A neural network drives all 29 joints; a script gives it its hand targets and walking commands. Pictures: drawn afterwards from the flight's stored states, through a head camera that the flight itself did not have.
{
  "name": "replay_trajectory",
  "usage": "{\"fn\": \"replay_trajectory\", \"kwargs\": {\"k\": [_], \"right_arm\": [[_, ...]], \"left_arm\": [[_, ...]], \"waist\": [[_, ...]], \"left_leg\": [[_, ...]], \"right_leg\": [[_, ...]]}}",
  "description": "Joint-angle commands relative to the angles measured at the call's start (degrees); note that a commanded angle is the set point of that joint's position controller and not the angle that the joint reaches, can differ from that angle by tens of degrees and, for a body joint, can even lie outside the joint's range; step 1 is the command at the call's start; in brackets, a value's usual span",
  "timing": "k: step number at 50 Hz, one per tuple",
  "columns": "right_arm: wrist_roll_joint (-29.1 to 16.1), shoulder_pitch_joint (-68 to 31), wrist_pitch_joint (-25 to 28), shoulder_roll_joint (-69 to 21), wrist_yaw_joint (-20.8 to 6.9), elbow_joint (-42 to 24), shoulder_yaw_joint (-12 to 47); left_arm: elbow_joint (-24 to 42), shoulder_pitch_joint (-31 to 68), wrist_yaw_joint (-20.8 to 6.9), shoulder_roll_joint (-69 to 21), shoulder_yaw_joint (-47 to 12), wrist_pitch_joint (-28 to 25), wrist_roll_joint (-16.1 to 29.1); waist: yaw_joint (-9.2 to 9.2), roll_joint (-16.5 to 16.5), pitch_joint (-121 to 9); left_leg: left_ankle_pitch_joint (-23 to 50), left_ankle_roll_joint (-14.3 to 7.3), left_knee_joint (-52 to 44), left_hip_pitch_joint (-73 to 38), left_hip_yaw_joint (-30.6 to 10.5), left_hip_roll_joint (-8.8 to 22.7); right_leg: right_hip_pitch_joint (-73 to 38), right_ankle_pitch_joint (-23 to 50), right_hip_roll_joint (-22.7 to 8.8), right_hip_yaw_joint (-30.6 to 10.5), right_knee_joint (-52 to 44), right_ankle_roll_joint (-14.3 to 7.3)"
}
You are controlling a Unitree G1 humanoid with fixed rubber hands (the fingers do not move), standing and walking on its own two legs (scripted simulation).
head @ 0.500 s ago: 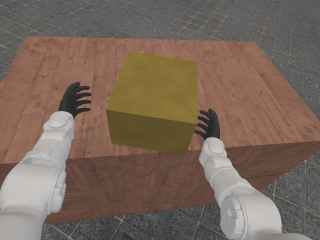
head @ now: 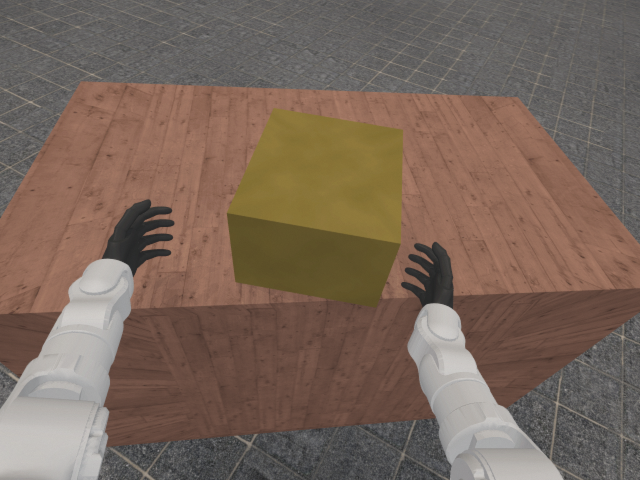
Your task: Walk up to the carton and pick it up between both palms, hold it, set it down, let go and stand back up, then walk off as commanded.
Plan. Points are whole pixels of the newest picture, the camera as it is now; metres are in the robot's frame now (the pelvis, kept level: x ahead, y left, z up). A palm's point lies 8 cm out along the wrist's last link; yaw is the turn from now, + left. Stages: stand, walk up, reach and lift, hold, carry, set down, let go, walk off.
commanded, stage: set down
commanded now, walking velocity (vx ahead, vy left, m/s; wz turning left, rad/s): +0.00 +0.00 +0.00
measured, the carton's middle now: (322, 202) +0.53 -0.02 +0.02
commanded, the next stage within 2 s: none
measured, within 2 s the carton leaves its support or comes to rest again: neither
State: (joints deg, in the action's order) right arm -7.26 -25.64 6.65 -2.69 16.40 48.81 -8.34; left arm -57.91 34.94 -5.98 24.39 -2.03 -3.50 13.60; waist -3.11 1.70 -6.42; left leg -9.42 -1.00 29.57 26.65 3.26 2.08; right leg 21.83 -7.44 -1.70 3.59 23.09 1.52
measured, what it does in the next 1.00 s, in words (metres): stands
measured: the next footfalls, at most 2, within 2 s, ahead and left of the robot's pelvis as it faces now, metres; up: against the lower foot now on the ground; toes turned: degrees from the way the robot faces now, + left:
none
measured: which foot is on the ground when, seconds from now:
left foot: down 0.00-1.00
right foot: down 0.00-1.00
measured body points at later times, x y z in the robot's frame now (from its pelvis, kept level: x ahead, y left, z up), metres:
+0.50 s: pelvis +0.00 +0.00 +0.00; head +0.01 +0.03 +0.45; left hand +0.34 +0.26 +0.04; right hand +0.31 -0.18 +0.03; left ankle +0.06 +0.09 -0.74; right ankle +0.04 -0.15 -0.74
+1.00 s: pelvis +0.01 +0.00 +0.00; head +0.00 +0.02 +0.45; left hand +0.24 +0.26 +0.04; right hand +0.25 -0.19 +0.04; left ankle +0.06 +0.09 -0.74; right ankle +0.04 -0.15 -0.74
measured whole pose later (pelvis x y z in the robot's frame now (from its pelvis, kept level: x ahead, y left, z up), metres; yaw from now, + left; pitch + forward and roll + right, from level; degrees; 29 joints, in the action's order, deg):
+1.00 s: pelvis +0.01 +0.00 +0.00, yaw +0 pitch -1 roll -2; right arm -8.4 12.4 -19.6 -2.7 15.9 -5.9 -4.6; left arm -1.5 -8.7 -6.4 29.5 -1.0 14.5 17.5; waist 2.9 1.2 -1.1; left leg -11.1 -1.0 29.4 17.7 3.2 2.1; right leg 13.0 -9.3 -1.7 3.6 23.1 1.5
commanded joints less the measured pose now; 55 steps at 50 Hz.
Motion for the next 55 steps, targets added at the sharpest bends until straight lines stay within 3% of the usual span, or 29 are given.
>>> {"fn": "replay_trajectory", "kwargs": {"k": [1,3,7,8,9,12,15,20,21,26,29,34,35,41,50,51,55], "right_arm": [[-6.95,-17.91,-1.84,11.09,0.65,-24.84,9.62],[-5.96,-17.10,-3.67,10.40,0.45,-25.51,8.26],[-4.78,-12.94,-5.54,9.60,0.68,-27.72,6.63],[-5.10,-9.67,-5.61,9.42,0.60,-29.93,7.11],[-4.72,-11.92,-6.48,9.56,0.54,-28.53,6.51],[-5.06,-7.55,-7.61,8.69,0.45,-30.95,6.84],[-5.29,-3.78,-8.45,8.04,0.62,-34.12,7.56],[-6.96,7.86,-9.14,7.95,0.82,-44.07,10.14],[-6.61,5.15,-10.14,7.92,0.91,-45.61,10.07],[-7.80,15.21,-12.53,7.53,1.10,-55.55,11.15],[-8.28,19.78,-14.52,7.99,0.80,-60.43,11.05],[-8.28,25.69,-18.02,8.41,0.69,-66.90,12.32],[-8.49,30.17,-18.48,8.20,0.87,-67.69,13.14],[-7.81,31.58,-23.34,9.03,0.46,-71.86,10.53],[-5.77,38.31,-24.86,9.36,-1.97,-72.87,8.29],[-5.48,37.57,-24.77,9.15,-2.05,-74.14,8.12],[-4.37,37.76,-24.68,10.16,-3.36,-72.11,7.44]], "left_arm": [[20.94,21.39,-0.46,12.10,1.59,1.32,5.34],[21.64,21.35,-0.17,12.21,0.90,1.55,5.59],[27.04,18.18,0.50,10.99,-0.48,2.34,5.83],[30.60,14.95,0.62,10.55,0.04,2.69,5.27],[28.80,17.99,0.62,11.34,-0.08,3.00,5.49],[32.47,13.90,0.84,11.80,0.49,3.81,5.59],[37.12,9.94,0.58,12.12,1.84,5.13,5.24],[48.53,-3.03,0.18,12.47,5.68,8.65,4.01],[47.35,-0.61,-0.03,13.72,6.37,9.39,4.05],[56.64,-10.51,-0.52,13.23,8.32,12.78,5.09],[62.12,-14.35,-0.37,13.61,9.07,14.23,5.94],[67.13,-20.02,-0.81,15.46,11.09,15.26,7.05],[68.39,-24.89,-1.03,15.29,11.86,15.86,6.65],[72.95,-27.74,-0.92,16.74,11.30,16.30,8.16],[77.32,-38.80,0.94,14.22,9.36,16.71,6.67],[77.61,-38.35,1.06,14.43,9.36,16.53,7.10],[77.06,-39.74,1.93,13.19,8.84,16.20,5.80]], "waist": [[1.85,-10.25,-18.39],[1.49,-9.66,-17.52],[0.17,-11.44,-19.26],[0.68,-11.51,-20.73],[0.34,-12.33,-19.42],[0.63,-11.68,-18.46],[1.42,-11.36,-18.39],[3.92,-11.61,-18.34],[4.36,-10.98,-17.25],[5.50,-10.26,-13.02],[5.12,-10.12,-10.44],[5.69,-7.88,-8.77],[6.15,-7.39,-7.35],[5.28,-9.01,-5.18],[6.23,-11.29,0.08],[6.34,-10.31,0.23],[7.01,-12.35,2.51]], "left_leg": [[2.26,4.82,-3.84,-19.32,-2.01,-1.57],[-6.34,3.99,-6.25,-17.66,-3.41,-0.56],[-9.34,3.97,-7.84,-18.54,-5.19,0.29],[-7.53,4.08,-7.98,-20.84,-5.32,0.50],[-9.20,4.07,-7.59,-19.14,-5.30,0.28],[-11.38,4.13,-8.76,-19.80,-5.65,0.61],[-8.39,4.31,-8.06,-21.87,-5.54,0.56],[4.29,5.50,-6.09,-27.41,-3.75,0.02],[3.00,5.32,-5.91,-25.61,-3.24,-0.13],[7.53,5.04,-6.39,-25.55,-2.12,-0.46],[9.87,4.92,-6.59,-24.90,-1.96,-0.31],[9.03,3.85,-7.78,-22.76,-1.55,-0.44],[10.75,3.81,-8.06,-23.56,-1.53,-0.59],[3.13,3.95,-9.87,-21.81,-2.73,0.46],[-5.31,4.70,-13.74,-19.62,-6.53,2.46],[-7.77,4.27,-14.17,-18.12,-6.44,2.57],[-15.56,2.72,-17.10,-10.97,-7.57,4.04]], "right_leg": [[-12.09,-3.93,3.18,-0.96,-1.48,-3.10],[-12.64,-7.50,2.95,-0.93,-0.74,-2.94],[-13.56,-6.37,2.90,-1.08,0.02,-2.77],[-14.24,-4.87,3.07,-1.13,0.01,-2.71],[-12.66,-7.46,2.89,-1.31,0.03,-2.96],[-14.03,-7.24,2.66,-1.52,-0.22,-2.76],[-14.16,-6.51,2.50,-2.18,-0.60,-2.72],[-15.56,-2.24,2.71,-2.78,-1.87,-3.16],[-14.58,-4.63,2.42,-3.18,-2.15,-3.25],[-17.46,-2.47,2.09,-3.98,-2.95,-3.39],[-18.50,-1.74,1.95,-4.26,-3.18,-3.72],[-19.59,-1.76,1.50,-5.20,-3.54,-3.61],[-20.70,0.24,1.42,-5.46,-3.94,-3.51],[-17.35,-5.99,0.72,-6.11,-4.72,-4.05],[-17.06,-7.52,1.26,-6.04,-4.01,-3.83],[-17.24,-8.35,1.13,-6.00,-3.81,-3.61],[-22.06,-8.69,2.58,-5.68,-1.55,-3.09]]}}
